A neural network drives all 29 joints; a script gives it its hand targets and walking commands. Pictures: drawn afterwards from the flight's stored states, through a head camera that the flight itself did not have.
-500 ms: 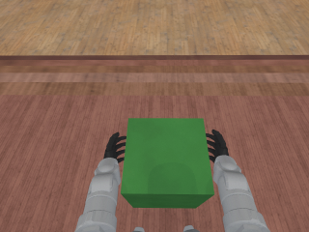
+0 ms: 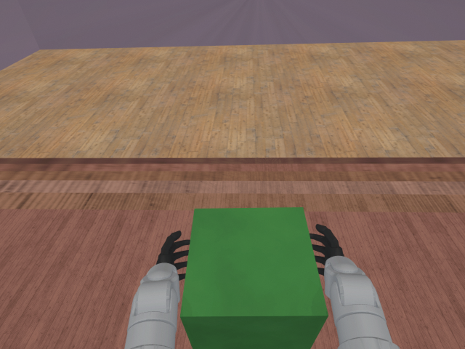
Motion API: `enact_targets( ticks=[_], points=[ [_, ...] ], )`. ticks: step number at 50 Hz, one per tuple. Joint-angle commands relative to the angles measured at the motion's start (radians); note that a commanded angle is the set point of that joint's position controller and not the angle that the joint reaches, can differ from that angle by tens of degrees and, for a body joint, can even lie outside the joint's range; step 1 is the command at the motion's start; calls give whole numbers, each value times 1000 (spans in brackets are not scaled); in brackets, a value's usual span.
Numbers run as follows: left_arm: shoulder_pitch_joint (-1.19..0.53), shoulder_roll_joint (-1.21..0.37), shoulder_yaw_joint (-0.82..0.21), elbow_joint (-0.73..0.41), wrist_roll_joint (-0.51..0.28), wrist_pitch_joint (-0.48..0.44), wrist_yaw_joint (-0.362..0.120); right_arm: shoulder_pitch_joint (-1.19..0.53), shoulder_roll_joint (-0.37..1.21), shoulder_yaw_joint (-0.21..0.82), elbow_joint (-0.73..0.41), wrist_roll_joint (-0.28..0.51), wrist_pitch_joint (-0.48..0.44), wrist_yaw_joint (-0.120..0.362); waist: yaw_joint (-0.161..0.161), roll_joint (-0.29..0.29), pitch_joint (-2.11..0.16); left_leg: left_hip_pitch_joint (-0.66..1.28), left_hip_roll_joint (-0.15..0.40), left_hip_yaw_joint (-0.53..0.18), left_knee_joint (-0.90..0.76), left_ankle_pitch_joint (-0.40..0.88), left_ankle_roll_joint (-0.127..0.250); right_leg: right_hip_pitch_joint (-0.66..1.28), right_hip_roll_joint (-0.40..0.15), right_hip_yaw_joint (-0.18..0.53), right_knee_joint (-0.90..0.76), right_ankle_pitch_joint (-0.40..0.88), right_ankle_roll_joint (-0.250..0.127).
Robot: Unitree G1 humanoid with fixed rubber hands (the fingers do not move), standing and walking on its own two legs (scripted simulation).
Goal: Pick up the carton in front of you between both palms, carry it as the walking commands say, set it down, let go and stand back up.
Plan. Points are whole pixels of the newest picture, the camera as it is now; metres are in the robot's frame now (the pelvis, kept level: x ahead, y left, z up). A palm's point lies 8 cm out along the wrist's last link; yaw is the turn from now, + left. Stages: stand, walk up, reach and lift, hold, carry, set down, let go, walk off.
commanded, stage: reach and lift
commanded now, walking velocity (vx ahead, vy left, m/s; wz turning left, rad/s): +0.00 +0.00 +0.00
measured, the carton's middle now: (249, 287) +0.29 +0.00 -0.05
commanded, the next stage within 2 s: hold in 0.88 s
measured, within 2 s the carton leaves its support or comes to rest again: neither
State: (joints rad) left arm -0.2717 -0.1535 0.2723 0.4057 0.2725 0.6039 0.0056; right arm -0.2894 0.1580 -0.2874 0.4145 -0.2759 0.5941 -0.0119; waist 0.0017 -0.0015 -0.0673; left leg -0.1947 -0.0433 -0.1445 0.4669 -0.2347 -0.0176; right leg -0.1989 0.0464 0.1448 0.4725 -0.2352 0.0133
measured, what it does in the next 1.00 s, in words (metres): stands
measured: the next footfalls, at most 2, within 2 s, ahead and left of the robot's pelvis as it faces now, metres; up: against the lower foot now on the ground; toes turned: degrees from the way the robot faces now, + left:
none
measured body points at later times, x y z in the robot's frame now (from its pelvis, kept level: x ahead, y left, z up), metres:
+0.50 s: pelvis +0.00 +0.00 +0.00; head -0.03 +0.00 +0.45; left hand +0.31 +0.15 +0.02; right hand +0.31 -0.15 +0.03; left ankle +0.01 +0.13 -0.74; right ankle +0.01 -0.13 -0.74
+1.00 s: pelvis +0.01 +0.00 +0.01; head -0.04 +0.00 +0.46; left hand +0.30 +0.15 +0.04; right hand +0.31 -0.15 +0.05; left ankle +0.01 +0.13 -0.74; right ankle +0.02 -0.13 -0.74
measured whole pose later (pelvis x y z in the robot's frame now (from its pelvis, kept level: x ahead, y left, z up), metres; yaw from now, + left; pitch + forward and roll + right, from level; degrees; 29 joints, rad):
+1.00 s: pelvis +0.01 +0.00 +0.01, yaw +0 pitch -5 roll +0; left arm -0.22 -0.14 0.19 0.22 0.25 0.73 0.01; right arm -0.24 0.15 -0.21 0.22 -0.26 0.72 -0.01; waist 0.00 0.00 -0.01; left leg -0.06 -0.03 -0.14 0.35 -0.20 -0.01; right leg -0.06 0.04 0.14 0.35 -0.19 0.01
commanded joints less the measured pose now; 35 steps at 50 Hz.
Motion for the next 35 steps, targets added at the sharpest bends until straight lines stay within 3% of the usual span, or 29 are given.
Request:
enact_targets(
  ticks=[1,10,35],
  points=[
    [-561,-946,-516,6,-207,-18,-261,-500,974,515,50,202,2,265,-2,-3,-107,23,-46,80,-82,15,14,25,40,-74,-91,20,-6],
    [-642,-974,-534,-4,-218,-21,-266,-586,992,533,37,210,-2,274,-3,4,-194,59,-45,84,-82,28,12,62,41,-82,-82,33,-3],
    [-463,-932,-587,-157,-248,40,-249,-411,946,588,-121,242,55,258,2,3,-196,166,-57,76,-128,274,-5,170,56,-73,-128,280,11]
  ],
)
